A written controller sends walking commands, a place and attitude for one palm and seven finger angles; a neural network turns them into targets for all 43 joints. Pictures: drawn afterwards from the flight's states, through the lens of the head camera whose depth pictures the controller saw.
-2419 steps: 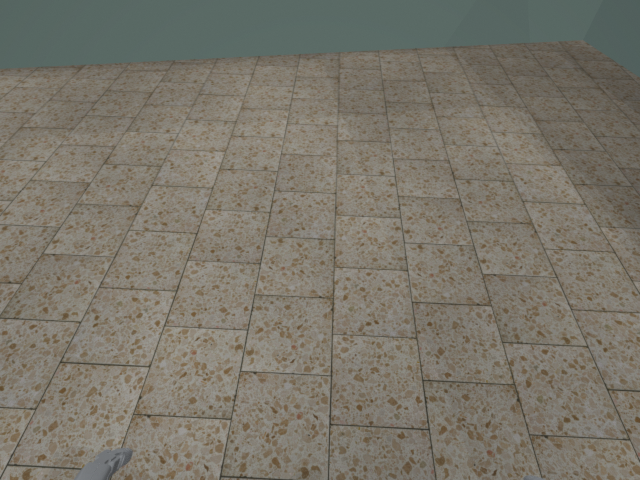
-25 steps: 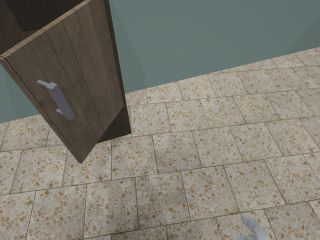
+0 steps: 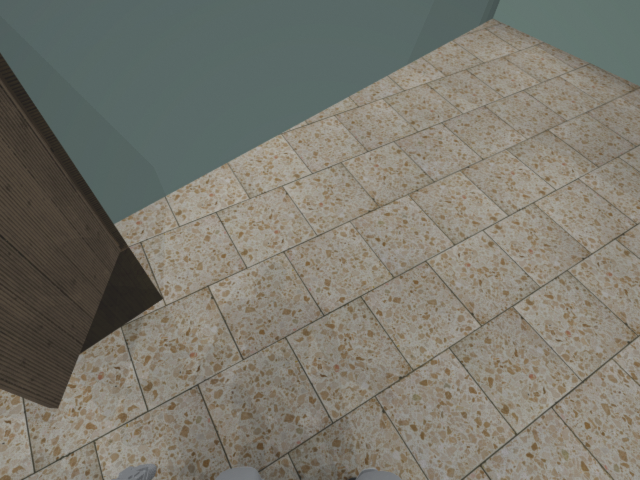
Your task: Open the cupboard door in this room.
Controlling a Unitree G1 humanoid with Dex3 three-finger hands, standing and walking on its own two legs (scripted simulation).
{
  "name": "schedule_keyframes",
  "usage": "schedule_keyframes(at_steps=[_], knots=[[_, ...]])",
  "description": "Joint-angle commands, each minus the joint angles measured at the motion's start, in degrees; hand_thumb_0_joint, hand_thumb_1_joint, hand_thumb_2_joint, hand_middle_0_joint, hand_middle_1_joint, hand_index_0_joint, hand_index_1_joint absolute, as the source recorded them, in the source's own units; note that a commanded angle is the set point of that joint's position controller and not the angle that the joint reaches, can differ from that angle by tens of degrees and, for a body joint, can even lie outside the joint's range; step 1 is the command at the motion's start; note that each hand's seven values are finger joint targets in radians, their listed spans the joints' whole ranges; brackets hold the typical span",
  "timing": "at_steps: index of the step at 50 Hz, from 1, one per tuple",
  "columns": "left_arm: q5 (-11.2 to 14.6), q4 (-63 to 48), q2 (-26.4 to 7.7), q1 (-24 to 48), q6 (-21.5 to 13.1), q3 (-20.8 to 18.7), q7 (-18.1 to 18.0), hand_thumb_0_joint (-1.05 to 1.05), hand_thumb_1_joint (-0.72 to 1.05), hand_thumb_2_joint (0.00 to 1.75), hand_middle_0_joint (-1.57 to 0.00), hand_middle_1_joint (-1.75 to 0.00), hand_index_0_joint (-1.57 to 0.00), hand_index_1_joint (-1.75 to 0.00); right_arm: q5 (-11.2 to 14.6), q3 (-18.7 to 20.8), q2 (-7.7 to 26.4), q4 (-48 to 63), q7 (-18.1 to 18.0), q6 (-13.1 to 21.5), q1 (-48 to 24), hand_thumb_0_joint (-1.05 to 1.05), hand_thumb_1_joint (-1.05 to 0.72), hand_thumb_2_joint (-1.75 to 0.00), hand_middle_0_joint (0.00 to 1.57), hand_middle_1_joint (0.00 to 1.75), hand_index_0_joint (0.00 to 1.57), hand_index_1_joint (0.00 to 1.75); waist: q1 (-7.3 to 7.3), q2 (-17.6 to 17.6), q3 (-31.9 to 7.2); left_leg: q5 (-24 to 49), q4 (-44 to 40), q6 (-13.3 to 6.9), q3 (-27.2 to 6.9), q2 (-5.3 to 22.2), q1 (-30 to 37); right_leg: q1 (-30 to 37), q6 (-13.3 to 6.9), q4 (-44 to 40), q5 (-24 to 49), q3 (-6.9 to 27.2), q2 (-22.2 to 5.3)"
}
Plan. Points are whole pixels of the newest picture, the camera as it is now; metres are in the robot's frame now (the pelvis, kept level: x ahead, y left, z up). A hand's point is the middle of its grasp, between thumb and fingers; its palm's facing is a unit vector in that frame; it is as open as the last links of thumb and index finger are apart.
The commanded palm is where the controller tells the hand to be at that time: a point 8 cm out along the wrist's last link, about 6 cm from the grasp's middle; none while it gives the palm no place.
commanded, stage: walk to a spot facing it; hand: left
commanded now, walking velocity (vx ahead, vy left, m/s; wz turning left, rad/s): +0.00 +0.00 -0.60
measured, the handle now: out of the picture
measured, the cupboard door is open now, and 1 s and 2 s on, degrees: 46 46 46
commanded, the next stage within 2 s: turn to face it in 1.52 s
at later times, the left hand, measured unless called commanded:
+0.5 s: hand (222, 451) +0.17 +0.14 -0.15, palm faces -0.26 -0.94 -0.24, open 7.3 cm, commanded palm none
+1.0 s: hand (364, 280) +0.45 -0.06 -0.15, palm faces -0.55 -0.80 -0.23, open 7.3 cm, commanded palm none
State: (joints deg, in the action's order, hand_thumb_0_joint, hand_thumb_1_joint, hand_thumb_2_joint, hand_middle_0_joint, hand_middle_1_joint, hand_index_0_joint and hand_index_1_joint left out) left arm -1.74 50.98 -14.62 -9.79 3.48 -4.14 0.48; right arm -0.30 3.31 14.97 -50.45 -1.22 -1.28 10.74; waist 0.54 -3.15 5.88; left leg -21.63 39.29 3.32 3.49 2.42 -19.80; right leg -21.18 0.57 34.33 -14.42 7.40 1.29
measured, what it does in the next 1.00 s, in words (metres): walks ahead, turning right: left foot, then right foot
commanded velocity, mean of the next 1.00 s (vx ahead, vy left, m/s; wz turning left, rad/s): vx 0.28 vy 0.00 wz -0.50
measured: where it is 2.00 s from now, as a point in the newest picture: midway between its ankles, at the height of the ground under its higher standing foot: (458, 356)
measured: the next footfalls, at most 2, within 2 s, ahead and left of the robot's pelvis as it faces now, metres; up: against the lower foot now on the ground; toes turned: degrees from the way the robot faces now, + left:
left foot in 0.02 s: +0.05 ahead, +0.15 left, +0.00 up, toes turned +2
right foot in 0.28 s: +0.04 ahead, -0.15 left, +0.00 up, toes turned -13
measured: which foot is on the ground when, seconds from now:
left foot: up 0.00-0.00, down 0.02-0.26, up 0.28-0.56, down 0.58-0.88, up 0.90-1.00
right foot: down 0.00-0.02, up 0.04-0.26, down 0.28-0.56, up 0.58-0.88, down 0.90-1.00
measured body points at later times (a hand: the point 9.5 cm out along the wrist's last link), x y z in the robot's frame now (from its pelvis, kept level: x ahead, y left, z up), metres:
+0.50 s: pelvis +0.07 -0.04 +0.01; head +0.12 -0.06 +0.46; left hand +0.18 +0.19 -0.13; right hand +0.09 -0.32 -0.12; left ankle +0.13 +0.09 -0.69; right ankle +0.00 -0.14 -0.73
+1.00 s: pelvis +0.23 -0.16 -0.01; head +0.27 -0.19 +0.44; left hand +0.48 -0.02 -0.14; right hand +0.06 -0.37 -0.15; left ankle +0.24 +0.01 -0.66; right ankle +0.20 -0.27 -0.73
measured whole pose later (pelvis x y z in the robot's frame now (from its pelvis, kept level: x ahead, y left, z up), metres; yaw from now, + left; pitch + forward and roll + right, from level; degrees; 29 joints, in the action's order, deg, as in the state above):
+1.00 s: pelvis +0.23 -0.16 -0.01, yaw -33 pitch +1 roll -1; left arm -1.4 51.5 -13.2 -6.1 -2.0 -4.1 1.6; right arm -1.1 3.4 14.6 -59.1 0.1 -0.3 18.4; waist 2.3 1.0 5.2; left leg -26.4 65.2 3.3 3.7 8.9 -22.7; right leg -20.8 -2.1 36.4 -16.3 -5.7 -1.1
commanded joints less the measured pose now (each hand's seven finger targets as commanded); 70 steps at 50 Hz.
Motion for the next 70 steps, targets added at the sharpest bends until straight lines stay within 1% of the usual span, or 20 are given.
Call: schedule_keyframes(at_steps=[1, 3, 8, 11, 12, 14, 26, 27, 28, 30, 37, 42, 43, 44, 45, 49, 57, 59, 61, 70], knots=[[1.26, -7.12, -5.48, 2.98, -0.79, -1.09, 0.27, 0.00, 0.90, 0.90, -0.20, -0.30, -0.20, -0.30, -1.66, 2.72, 14.01, 2.02, -1.21, 2.10, 9.73, 0.00, -0.90, -0.90, 0.20, 0.30, 0.20, 0.30, 3.21, 24.05, -7.40, -2.53, -28.59, -10.75, -30.14, 26.23, 13.82, -16.39, 0.79, 20.03, -20.64, -4.91, 2.02], [0.82, -7.93, -6.71, 3.36, -1.53, -2.07, 1.46, 0.00, 0.90, 0.90, -0.20, -0.30, -0.20, -0.30, -2.02, 2.19, 13.60, 4.56, -1.30, 2.51, 4.51, 0.00, -0.90, -0.90, 0.20, 0.30, 0.20, 0.30, 0.41, 8.63, -6.58, 6.02, -26.43, -15.29, -24.79, 25.83, 5.40, -11.00, 1.26, 28.99, -16.52, -3.93, -2.82], [0.90, -6.02, -2.99, 3.61, -1.04, -0.91, 2.39, 0.00, 0.90, 0.90, -0.20, -0.30, -0.20, -0.30, -2.34, 1.42, 9.99, 2.65, -1.29, 2.00, 4.86, 0.00, -0.90, -0.90, 0.20, 0.30, 0.20, 0.30, 0.66, 18.83, -7.75, 34.13, -15.12, -8.08, -1.28, 15.09, 11.37, -3.83, 1.55, 14.30, -13.80, -12.33, -1.34], [0.94, -4.69, -3.60, 0.21, -2.16, -1.01, 2.56, 0.00, 0.90, 0.90, -0.20, -0.30, -0.20, -0.30, -1.76, 2.06, 11.15, 1.95, -0.64, 1.55, 6.69, 0.00, -0.90, -0.90, 0.20, 0.30, 0.20, 0.30, -0.14, 14.22, -11.26, 19.43, -8.95, -4.96, 2.09, 14.40, 10.34, 7.59, 0.19, -2.46, -5.56, -15.46, 0.67], [0.72, -3.13, -6.19, -3.79, -2.56, -1.87, 2.29, 0.00, 0.90, 0.90, -0.20, -0.30, -0.20, -0.30, -1.23, 2.09, 9.82, 2.42, -0.35, 1.53, 5.57, 0.00, -0.90, -0.90, 0.20, 0.30, 0.20, 0.30, -2.44, 8.36, -12.33, 9.56, -2.50, -2.84, 3.52, 12.15, 2.44, 17.81, -1.30, -9.52, -2.42, -11.31, -1.44], [0.83, -0.60, -16.84, -12.60, -2.99, -4.28, 0.28, 0.00, 0.90, 0.90, -0.20, -0.30, -0.20, -0.30, -0.54, 0.63, 5.12, 7.62, 0.26, 1.29, -4.01, 0.00, -0.90, -0.90, 0.20, 0.30, 0.20, 0.30, -9.42, -16.85, -8.22, -18.67, 23.49, 0.76, 1.52, 2.23, -22.34, 24.05, -13.20, -21.11, 0.37, 25.59, -24.35], [0.55, -0.97, -9.58, -2.54, -5.00, -2.99, 0.41, 0.00, 0.90, 0.90, -0.20, -0.30, -0.20, -0.30, -0.65, 1.41, 2.72, 3.02, 1.38, 3.97, 2.55, 0.00, -0.90, -0.90, 0.20, 0.30, 0.20, 0.30, 1.29, -3.36, -7.15, 7.29, -10.16, 0.63, 2.74, -1.55, 11.69, 0.82, -8.58, -12.17, -5.09, 9.99, -8.90], [0.61, -1.79, -7.23, -1.20, -4.95, -2.33, 0.76, 0.00, 0.90, 0.90, -0.20, -0.30, -0.20, -0.30, -0.75, 1.84, 5.55, 1.07, 0.52, 4.40, 7.65, 0.00, -0.90, -0.90, 0.20, 0.30, 0.20, 0.30, 3.91, 2.82, -8.03, 5.16, -14.32, -0.24, 0.10, 1.61, 22.23, -7.02, -6.37, -6.12, -7.74, 7.11, -5.50], [1.19, -2.83, -2.89, -1.45, -4.78, -1.51, 1.29, 0.00, 0.90, 0.90, -0.20, -0.30, -0.20, -0.30, -1.97, 3.36, 11.72, -0.37, -0.17, 4.86, 14.37, 0.00, -0.90, -0.90, 0.20, 0.30, 0.20, 0.30, 7.22, 19.12, -10.48, -9.74, -21.21, -5.03, -19.78, 16.57, 30.79, -18.74, -2.87, 11.56, -15.64, -1.15, 2.42], [0.68, -6.17, -4.32, 4.95, -5.29, -1.72, 1.96, 0.00, 0.90, 0.90, -0.20, -0.30, -0.20, -0.30, -2.18, 3.31, 13.99, 0.06, -0.55, 4.71, 16.69, 0.00, -0.90, -0.90, 0.20, 0.30, 0.20, 0.30, 7.11, 12.05, -5.07, -17.35, -30.86, -14.72, -35.43, 30.60, 22.12, -24.76, -1.48, 32.21, -17.96, -2.63, -3.51], [0.34, -4.40, 0.11, 5.34, -4.21, -0.38, 4.29, 0.00, 0.90, 0.90, -0.20, -0.30, -0.20, -0.30, -2.20, 1.23, 7.40, -0.41, -0.01, 5.53, 9.34, 0.00, -0.90, -0.90, 0.20, 0.30, 0.20, 0.30, 1.91, 16.15, -5.30, 18.39, -23.72, -7.13, 1.90, 15.04, 15.91, -12.00, 0.20, 13.48, -4.84, -12.63, -5.75], [0.07, -1.29, -2.79, -1.42, -4.31, -1.25, 3.88, 0.00, 0.90, 0.90, -0.20, -0.30, -0.20, -0.30, -1.78, 1.66, 8.59, -1.35, 0.62, 4.62, 8.12, 0.00, -0.90, -0.90, 0.20, 0.30, 0.20, 0.30, -2.66, 8.95, -8.31, 15.79, -12.08, -4.82, 7.34, 13.98, 6.57, 11.80, -2.01, 0.53, 1.65, -17.73, -0.53], [-0.13, 1.39, -6.08, -9.88, -4.74, -2.34, 3.26, 0.00, 0.90, 0.90, -0.20, -0.30, -0.20, -0.30, -1.37, 1.21, 7.37, -0.70, 0.89, 4.59, 6.15, 0.00, -0.90, -0.90, 0.20, 0.30, 0.20, 0.30, -7.50, 1.99, -10.82, 16.36, 0.48, -2.96, 10.29, 10.57, -1.37, 24.91, -4.19, -2.90, -2.52, -13.27, -2.46], [-0.60, 3.63, -14.27, -18.80, -5.38, -4.38, 1.99, 0.00, 0.90, 0.90, -0.20, -0.30, -0.20, -0.30, -0.07, -0.11, 2.35, 1.69, 1.52, 4.74, 3.83, 0.00, -0.90, -0.90, 0.20, 0.30, 0.20, 0.30, -11.62, -17.72, -14.42, -3.99, 21.60, -0.36, 13.00, 2.76, -18.82, 36.43, -10.49, -12.98, -12.00, 13.66, -19.31], [0.90, 4.06, -16.85, -20.09, -5.20, -4.70, 1.02, 0.00, 0.90, 0.90, -0.20, -0.30, -0.20, -0.30, 0.02, -0.05, 3.36, 3.33, 1.36, 4.71, 0.93, 0.00, -0.90, -0.90, 0.20, 0.30, 0.20, 0.30, -11.67, -18.22, -14.64, -15.26, 33.65, -0.98, 2.53, 2.45, -24.54, 33.87, -14.00, -22.20, -13.08, 27.48, -26.07], [0.51, 0.05, -7.89, -2.98, -5.72, -2.03, -0.30, 0.00, 0.90, 0.90, -0.20, -0.30, -0.20, -0.30, -1.19, 0.77, 3.50, -0.64, 1.31, 4.04, 2.55, 0.00, -0.90, -0.90, 0.20, 0.30, 0.20, 0.30, -2.03, -9.18, -6.49, -2.57, 25.78, -0.09, -3.20, 8.71, -15.53, 11.59, -12.26, -20.96, -4.36, 8.66, -19.27], [0.99, 2.81, -6.35, -2.26, -6.46, -1.70, 0.80, 0.00, 0.90, 0.90, -0.20, -0.30, -0.20, -0.30, -1.45, 0.53, 0.95, -4.13, 2.00, 5.11, 9.92, 0.00, -0.90, -0.90, 0.20, 0.30, 0.20, 0.30, 2.80, 1.70, -5.65, 12.57, -10.02, 0.38, 5.75, 1.63, 11.90, -0.13, -7.90, -13.54, -6.44, -1.89, -9.86], [1.12, 1.51, -0.45, -3.10, -6.14, -0.46, 1.23, 0.00, 0.90, 0.90, -0.20, -0.30, -0.20, -0.30, -2.67, 2.89, 9.81, -6.81, 0.93, 5.78, 20.64, 0.00, -0.90, -0.90, 0.20, 0.30, 0.20, 0.30, 7.13, 22.35, -8.88, -5.31, -20.93, -6.47, -19.09, 17.98, 25.06, -14.86, -3.25, 12.80, -13.79, -9.90, -0.45], [0.64, -1.56, -1.50, 2.88, -6.92, -0.10, 1.26, 0.00, 0.90, 0.90, -0.20, -0.30, -0.20, -0.30, -2.34, 2.90, 10.82, -5.62, 0.57, 4.94, 21.89, 0.00, -0.90, -0.90, 0.20, 0.30, 0.20, 0.30, 7.35, 13.35, -4.07, -11.81, -28.94, -15.18, -32.65, 28.89, 21.95, -22.88, -3.04, 32.10, -15.51, -5.73, -4.34], [0.46, 1.47, 2.33, 3.28, -5.60, 0.72, 2.78, 0.00, 0.90, 0.90, -0.20, -0.30, -0.20, -0.30, -2.01, 1.16, 4.28, -7.58, 0.55, 5.97, 14.51, 0.00, -0.90, -0.90, 0.20, 0.30, 0.20, 0.30, 2.07, 11.75, -5.12, 19.03, -24.15, -7.61, 3.96, 15.23, 14.11, -4.80, -0.99, 5.72, -1.34, -15.30, -4.66]])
